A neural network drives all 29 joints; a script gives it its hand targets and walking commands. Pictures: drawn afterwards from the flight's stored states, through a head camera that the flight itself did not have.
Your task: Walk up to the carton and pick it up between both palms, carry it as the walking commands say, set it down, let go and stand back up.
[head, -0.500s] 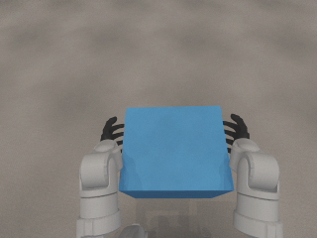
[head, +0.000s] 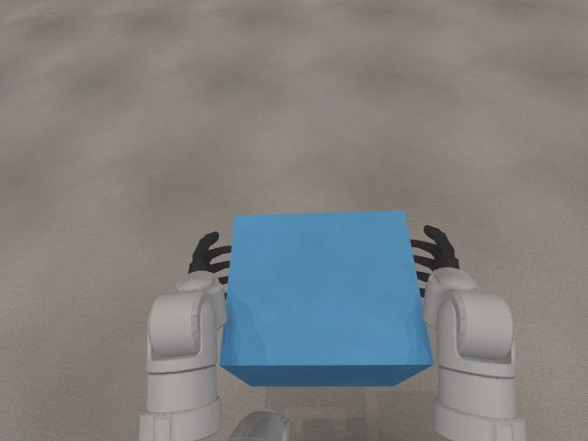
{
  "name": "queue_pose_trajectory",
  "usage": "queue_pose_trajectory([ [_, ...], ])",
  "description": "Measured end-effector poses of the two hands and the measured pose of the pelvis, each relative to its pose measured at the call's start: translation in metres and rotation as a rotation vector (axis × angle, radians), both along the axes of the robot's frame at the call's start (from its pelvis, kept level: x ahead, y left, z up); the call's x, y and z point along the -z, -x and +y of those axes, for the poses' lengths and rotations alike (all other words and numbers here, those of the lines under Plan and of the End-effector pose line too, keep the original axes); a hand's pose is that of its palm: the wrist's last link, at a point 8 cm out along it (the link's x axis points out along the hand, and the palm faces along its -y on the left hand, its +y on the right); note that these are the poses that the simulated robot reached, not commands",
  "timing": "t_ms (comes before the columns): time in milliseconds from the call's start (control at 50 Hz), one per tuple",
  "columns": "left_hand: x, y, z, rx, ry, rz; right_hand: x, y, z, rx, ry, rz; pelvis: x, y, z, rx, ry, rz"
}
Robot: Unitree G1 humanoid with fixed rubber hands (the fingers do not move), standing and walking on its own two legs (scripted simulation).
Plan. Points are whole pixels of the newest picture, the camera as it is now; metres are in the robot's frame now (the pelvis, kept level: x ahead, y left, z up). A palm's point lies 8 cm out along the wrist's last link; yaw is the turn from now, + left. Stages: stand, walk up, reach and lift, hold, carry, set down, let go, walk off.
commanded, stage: carry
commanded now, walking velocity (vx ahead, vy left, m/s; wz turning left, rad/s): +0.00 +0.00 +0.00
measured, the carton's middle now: (320, 307) +0.30 +0.00 -0.01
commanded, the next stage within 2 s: none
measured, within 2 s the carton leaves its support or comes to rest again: neither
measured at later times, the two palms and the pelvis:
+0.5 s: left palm (111, 366) +0.19 +0.22 +0.09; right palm (389, 357) +0.19 -0.08 +0.09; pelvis -0.10 +0.08 +0.00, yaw -1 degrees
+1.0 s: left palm (121, 387) +0.17 +0.21 +0.09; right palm (410, 384) +0.16 -0.09 +0.09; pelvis -0.12 +0.06 +0.00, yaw -1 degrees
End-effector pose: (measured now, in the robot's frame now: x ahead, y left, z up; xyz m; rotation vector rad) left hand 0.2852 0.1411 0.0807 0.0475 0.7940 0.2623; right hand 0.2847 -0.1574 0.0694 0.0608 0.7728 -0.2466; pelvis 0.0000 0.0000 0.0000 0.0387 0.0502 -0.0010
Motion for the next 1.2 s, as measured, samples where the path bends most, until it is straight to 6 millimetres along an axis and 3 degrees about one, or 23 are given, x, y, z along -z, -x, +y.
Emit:
queue_pose_trajectory([
  [120,-0.008,0.018,0.025,0.036,0.044,-0.061,-0.022,0.027,0.025,0.045,0.032,-0.061,0.002,0.029,0.030,-0.004,0.011,0.013],
  [200,0.005,0.042,0.058,0.015,0.071,-0.044,-0.020,0.044,0.058,0.013,0.068,-0.044,0.006,0.047,0.053,-0.008,0.024,0.009],
  [280,0.009,0.072,0.083,-0.034,0.079,-0.007,-0.021,0.058,0.083,-0.042,0.090,-0.006,-0.001,0.062,0.065,-0.002,0.053,0.007],
  [360,-0.003,0.086,0.094,-0.067,0.073,-0.046,-0.029,0.064,0.095,-0.068,0.075,-0.044,-0.001,0.076,0.072,0.004,0.056,0.019],
  [580,-0.009,0.106,0.073,0.032,0.036,-0.031,-0.020,0.115,0.073,0.027,0.045,-0.030,0.000,0.106,0.077,0.019,0.045,0.000],
  [680,-0.007,0.113,0.067,0.052,0.043,-0.032,-0.022,0.127,0.067,0.048,0.050,-0.031,0.001,0.115,0.075,0.022,0.041,-0.003],
  [900,-0.005,0.123,0.068,0.011,0.045,-0.031,-0.022,0.125,0.068,0.012,0.051,-0.030,0.001,0.121,0.067,0.021,0.043,0.001],
  [1200,-0.006,0.108,0.060,0.015,0.045,-0.035,-0.022,0.111,0.060,0.013,0.050,-0.034,0.001,0.108,0.059,0.015,0.040,0.010],
])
